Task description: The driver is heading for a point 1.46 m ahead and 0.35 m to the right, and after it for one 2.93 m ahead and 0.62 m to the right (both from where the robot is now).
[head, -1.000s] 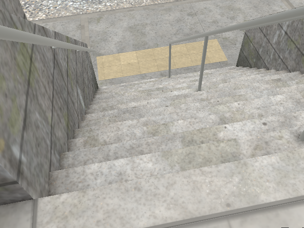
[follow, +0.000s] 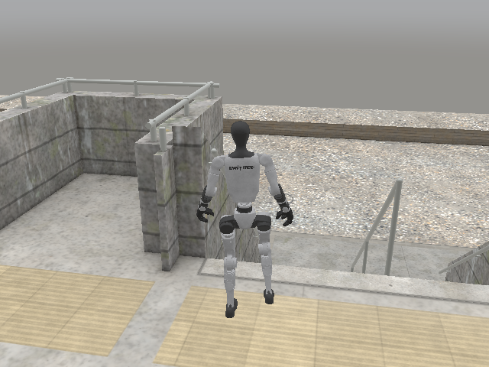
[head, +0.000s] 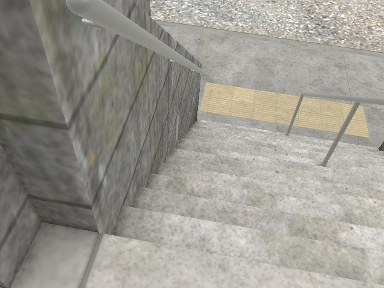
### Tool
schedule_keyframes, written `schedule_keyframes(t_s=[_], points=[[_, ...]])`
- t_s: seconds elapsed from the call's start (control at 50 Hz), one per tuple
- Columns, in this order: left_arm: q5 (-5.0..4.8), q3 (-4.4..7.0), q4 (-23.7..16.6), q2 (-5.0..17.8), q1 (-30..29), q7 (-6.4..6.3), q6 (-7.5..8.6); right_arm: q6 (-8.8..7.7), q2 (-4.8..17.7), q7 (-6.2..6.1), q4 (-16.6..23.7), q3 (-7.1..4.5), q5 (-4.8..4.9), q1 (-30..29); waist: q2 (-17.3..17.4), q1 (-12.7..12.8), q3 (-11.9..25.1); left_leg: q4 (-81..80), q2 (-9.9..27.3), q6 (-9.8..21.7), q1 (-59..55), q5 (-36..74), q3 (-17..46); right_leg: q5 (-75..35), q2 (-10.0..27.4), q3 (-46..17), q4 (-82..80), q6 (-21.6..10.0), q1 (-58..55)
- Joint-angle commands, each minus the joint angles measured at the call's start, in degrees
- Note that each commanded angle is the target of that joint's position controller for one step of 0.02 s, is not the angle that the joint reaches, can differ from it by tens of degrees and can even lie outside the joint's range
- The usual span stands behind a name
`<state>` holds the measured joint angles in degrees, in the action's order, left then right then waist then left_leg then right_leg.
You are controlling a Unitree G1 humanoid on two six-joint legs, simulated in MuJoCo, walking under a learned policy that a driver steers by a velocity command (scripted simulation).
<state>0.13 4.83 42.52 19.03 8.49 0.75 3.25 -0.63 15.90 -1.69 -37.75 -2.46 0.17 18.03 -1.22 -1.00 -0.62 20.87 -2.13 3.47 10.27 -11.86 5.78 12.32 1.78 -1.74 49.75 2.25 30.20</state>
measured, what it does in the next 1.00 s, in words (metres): walks ahead, turning right: right foot, then left foot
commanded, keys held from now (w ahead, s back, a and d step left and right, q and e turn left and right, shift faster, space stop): w+e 0.78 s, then w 0.14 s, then w+q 0.08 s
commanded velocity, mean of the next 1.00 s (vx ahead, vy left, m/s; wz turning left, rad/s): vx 0.46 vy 0.00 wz -0.32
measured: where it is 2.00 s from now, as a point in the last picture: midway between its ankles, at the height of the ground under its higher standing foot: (245, 228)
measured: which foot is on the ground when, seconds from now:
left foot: down 0.00-0.30, up 0.32-0.72, down 0.74-1.00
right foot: up 0.00-0.26, down 0.28-0.76, up 0.78-1.00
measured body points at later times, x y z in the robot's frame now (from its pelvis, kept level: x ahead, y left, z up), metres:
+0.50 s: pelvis +0.20 -0.10 -0.01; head +0.22 -0.12 +0.44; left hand +0.30 +0.17 -0.11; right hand +0.30 -0.39 -0.11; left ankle +0.29 +0.06 -0.68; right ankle +0.18 -0.16 -0.75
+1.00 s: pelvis +0.44 -0.14 -0.01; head +0.44 -0.15 +0.44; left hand +0.67 +0.06 -0.11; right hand +0.35 -0.40 -0.14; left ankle +0.48 -0.04 -0.75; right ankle +0.42 -0.31 -0.69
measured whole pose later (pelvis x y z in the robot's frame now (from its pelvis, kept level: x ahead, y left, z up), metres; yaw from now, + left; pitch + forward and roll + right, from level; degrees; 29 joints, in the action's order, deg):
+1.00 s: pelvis +0.44 -0.14 -0.01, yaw -25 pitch +1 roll +2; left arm -0.3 3.4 40.4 17.4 14.9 -1.1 -0.5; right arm -4.4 14.7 1.0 -44.9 -2.9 0.4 22.4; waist -1.1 -2.8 -0.1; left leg 25.1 -2.9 3.2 13.2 -13.1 -1.3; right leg 18.0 3.2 -5.8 57.8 -2.2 33.9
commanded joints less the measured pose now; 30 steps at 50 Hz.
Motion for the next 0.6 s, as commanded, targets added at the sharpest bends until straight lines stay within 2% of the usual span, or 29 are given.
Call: schedule_keyframes(t_s=[0.02, 0.04, 0.08, 0.12, 0.14, 0.16, 0.18, 0.22, 0.24, 0.26, 0.28, 0.3, 0.32, 0.34, 0.36, 0.38, 0.4, 0.42, 0.44, 0.46, 0.48, 0.5, 0.52, 0.54, 0.56, 0.58, 0.6], points=[[-0.31, -0.52, -4.69, 1.60, -6.16, 0.70, 1.46, -2.12, 10.88, -0.51, 3.23, -3.13, 0.37, -1.18, 9.53, -1.58, 0.10, -11.19, 12.18, 8.57, -2.06, -8.97, 10.93, -6.30, 0.17, 0.65, -8.29, 1.21, 2.57], [-0.48, -0.68, -5.01, 1.98, -6.46, 0.68, 1.43, -2.39, 11.36, -0.13, 2.37, -3.17, 0.39, -0.27, 10.27, -2.11, -0.22, -11.34, 12.96, 8.77, -1.68, -10.02, 10.84, -6.30, 0.67, 0.50, -10.02, 1.16, 1.98], [-0.83, -0.89, -5.62, 2.86, -7.70, 1.11, 1.58, -2.56, 11.39, 0.28, 1.23, -3.09, 0.51, 1.15, 8.97, -2.95, -1.97, -11.64, 14.46, 8.73, -1.65, -11.69, 11.01, -6.28, 1.00, 0.47, -13.08, 0.35, 1.98], [-1.20, -1.27, -6.27, 2.54, -8.90, 1.76, 1.70, -2.37, 11.91, 0.42, 0.53, -3.18, 0.57, 1.90, 8.24, -3.59, -3.78, -11.45, 15.81, 8.68, -3.15, -11.61, 10.87, -5.74, 1.08, 0.59, -14.93, -0.76, 3.36], [-0.84, -1.34, -5.98, 3.10, -8.36, 2.15, 1.86, -1.87, 12.53, 0.68, 0.32, -3.22, -0.03, 2.02, 8.05, -3.72, -4.36, -11.23, 16.06, 8.35, -3.47, -10.96, 10.20, -4.77, 0.99, 0.90, -15.69, -1.49, 3.28], [-0.94, -1.45, -6.09, 3.22, -8.19, 2.54, 1.98, -1.60, 12.61, 0.82, -0.03, -3.31, -0.13, 2.69, 8.14, -3.86, -4.41, -10.77, 16.38, 8.21, -3.98, -9.82, 9.39, -3.79, 0.89, 1.33, -16.03, -2.27, 2.65], [-1.20, -1.60, -6.28, 3.35, -7.85, 2.89, 1.99, -1.40, 12.60, 0.90, -0.35, -3.31, 0.04, 3.08, 8.19, -3.64, -4.59, -10.44, 17.07, 8.09, -4.51, -8.76, 9.03, -2.51, 0.91, 1.44, -16.31, -3.24, 2.11], [-1.59, -1.45, -5.56, 4.27, -4.68, 3.01, 2.18, -1.02, 12.12, 1.11, -0.78, -3.10, 0.23, 2.61, 8.62, -1.80, -3.55, -8.18, 17.39, 7.32, -4.18, -5.79, 6.96, -1.60, 0.32, 2.40, -18.03, -5.42, -2.86], [-1.26, -1.30, -4.48, 4.34, -2.71, 3.00, 1.93, -0.86, 12.02, 0.68, -0.65, -3.01, 0.13, 1.61, 6.67, -0.23, -2.47, -5.03, 16.40, 6.29, -3.40, -2.02, 5.24, -2.73, -1.10, 3.90, -20.00, -6.30, -7.03], [-1.14, -0.31, -3.14, 5.67, 2.22, 2.69, 1.64, -0.88, 11.59, 0.33, -0.46, -2.65, -0.72, 1.69, 4.59, 2.18, 0.61, 3.06, 13.65, 4.68, -1.04, 6.31, 2.02, -1.55, -3.70, 5.37, -20.53, -7.15, -14.98], [-1.44, 0.65, -0.95, 7.60, 11.03, 2.38, 1.62, -0.92, 8.95, -0.03, 0.28, -1.58, -1.17, 1.70, -0.23, 5.68, 5.76, 19.21, 9.86, 1.37, 4.79, 11.81, -3.80, -1.76, 0.10, -1.68, -21.22, -9.64, -26.17], [-1.25, 2.32, 0.11, 15.23, 17.78, 2.11, 1.67, -2.22, 4.90, -0.03, 4.09, -0.14, -1.45, 3.44, -15.30, 5.25, 11.64, 43.87, -0.07, -4.63, 26.35, -5.95, -9.29, 8.62, 13.56, -32.89, -28.73, -20.15, -42.61], [-1.77, 1.54, -0.79, 11.70, 18.11, 2.20, 1.88, -4.30, 7.37, 0.25, 4.12, -0.48, 0.36, 2.61, -11.93, 6.49, 12.49, 53.04, -0.79, -4.74, 36.90, -17.89, -0.49, 18.03, 17.23, -47.04, -36.53, -22.98, -46.81], [-1.73, 1.24, -0.95, 9.96, 16.28, 1.77, 1.96, -5.56, 9.68, 1.15, 4.59, -1.16, 2.59, -0.65, -6.48, 6.02, 5.65, 55.81, 2.45, -3.46, 41.57, -14.79, 0.90, 16.25, 17.74, -40.68, -35.41, -21.17, -42.44], [-0.95, 0.98, -2.13, 8.49, 14.54, 1.54, 2.00, -6.19, 9.26, 1.34, 4.05, -0.93, 1.79, -2.26, -2.36, 5.37, 4.21, 53.18, 4.63, -2.50, 39.53, -10.48, 0.72, 11.92, 15.15, -33.84, -34.79, -19.17, -37.95], [-0.60, 0.31, -2.94, 6.60, 12.14, 1.24, 1.34, -6.57, 9.35, 1.25, 4.24, -1.28, 0.78, -3.62, -0.17, 4.12, 2.24, 49.01, 6.10, -2.50, 38.02, -7.20, 0.56, 6.35, 12.09, -28.82, -34.16, -18.05, -33.42], [-0.28, -0.42, -3.68, 4.95, 10.42, 0.93, 1.01, -6.37, 9.60, 1.24, 3.99, -1.70, -0.15, -3.37, -1.39, 2.52, 1.49, 44.71, 7.32, -2.72, 34.37, -4.13, 0.47, 1.66, 9.63, -24.69, -35.04, -17.13, -29.24], [0.04, -0.62, -4.18, 4.43, 9.19, 0.60, 0.84, -5.88, 9.27, 1.32, 3.33, -1.87, -0.82, -2.24, -3.64, 0.88, 0.71, 42.68, 7.21, -3.29, 31.90, -2.76, 0.07, -1.54, 8.31, -23.63, -36.10, -17.39, -25.99], [0.03, -0.56, -4.34, 4.59, 9.25, 0.25, 0.86, -5.40, 8.89, 1.27, 3.07, -1.92, -1.05, -1.75, -4.36, 0.41, 0.44, 40.75, 6.85, -4.04, 30.64, -1.94, -0.79, -6.37, 7.50, -22.09, -36.34, -17.78, -24.02], [-0.15, -0.08, -4.51, 5.31, 9.24, -0.27, 0.54, -5.05, 9.20, 1.32, 2.65, -2.07, -2.10, -1.42, -4.96, 0.07, 0.06, 37.90, 6.40, -4.99, 30.35, -0.29, -1.75, -12.87, 6.42, -19.46, -36.22, -17.88, -22.67], [0.17, 0.13, -4.42, 6.21, 9.55, -0.55, 0.59, -4.66, 8.45, 1.16, 2.91, -1.63, -2.57, -2.67, -4.57, 0.43, -0.71, 34.24, 5.96, -5.82, 29.42, 1.53, -2.60, -18.42, 5.61, -17.47, -36.18, -17.85, -21.05], [0.02, 0.32, -3.96, 6.48, 10.50, -0.90, 0.49, -4.59, 7.42, 1.04, 3.38, -1.27, -2.56, -5.06, -3.40, 1.05, -1.06, 29.63, 5.37, -6.32, 28.44, 4.15, -3.03, -22.48, 4.73, -15.83, -35.56, -17.27, -19.92], [-0.68, 0.58, -3.50, 6.52, 11.76, -1.35, -0.54, -4.28, 4.65, 0.85, 4.52, -0.11, -2.23, -9.66, -1.93, 2.81, -0.12, 25.89, 4.52, -6.77, 27.87, 8.61, -3.86, -22.46, 3.22, -13.74, -34.58, -16.56, -19.94], [-0.84, 0.47, -3.06, 6.23, 12.98, -1.80, -1.29, -4.25, 3.29, 0.95, 5.05, 0.54, -2.14, -12.08, -1.83, 3.70, -0.09, 21.67, 3.52, -6.85, 26.08, 12.27, -4.04, -21.62, 2.20, -13.16, -33.83, -15.88, -18.79], [-0.94, 0.49, -2.13, 6.18, 15.24, -2.20, -1.96, -4.27, 3.45, 1.01, 4.95, 0.55, -1.88, -13.09, -2.65, 4.30, -0.07, 17.76, 2.94, -6.40, 24.91, 15.56, -3.50, -22.34, 2.13, -13.89, -32.13, -14.97, -18.92], [-1.44, 0.29, -1.45, 5.78, 16.68, -2.72, -2.25, -5.06, 3.36, 1.32, 6.49, 0.37, -1.36, -16.28, -2.36, 5.39, 0.87, 15.73, 1.66, -5.55, 23.74, 18.72, -3.93, -24.24, 2.29, -15.39, -31.23, -14.24, -19.13], [-1.47, -0.02, -0.60, 5.34, 18.06, -3.12, -1.85, -5.62, 4.42, 1.94, 6.81, -0.09, -0.75, -17.69, -2.85, 5.39, 0.37, 12.77, 0.82, -4.75, 23.07, 20.04, -3.55, -24.13, 2.68, -16.16, -31.14, -13.31, -19.65]])
Keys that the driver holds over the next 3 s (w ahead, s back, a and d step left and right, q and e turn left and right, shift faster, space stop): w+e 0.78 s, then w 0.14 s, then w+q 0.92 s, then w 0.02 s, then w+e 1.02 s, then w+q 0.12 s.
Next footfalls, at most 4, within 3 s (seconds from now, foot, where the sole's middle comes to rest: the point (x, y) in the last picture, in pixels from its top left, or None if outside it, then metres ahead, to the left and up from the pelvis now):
0.28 right None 0.22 -0.16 -0.79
0.74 left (203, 281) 0.52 -0.06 -0.79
1.14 right None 0.49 -0.35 -0.79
1.60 left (220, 248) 0.73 -0.16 -0.99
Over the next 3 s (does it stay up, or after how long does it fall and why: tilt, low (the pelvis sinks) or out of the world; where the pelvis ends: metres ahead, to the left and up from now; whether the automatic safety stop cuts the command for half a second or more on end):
stays up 1.31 -0.35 -0.74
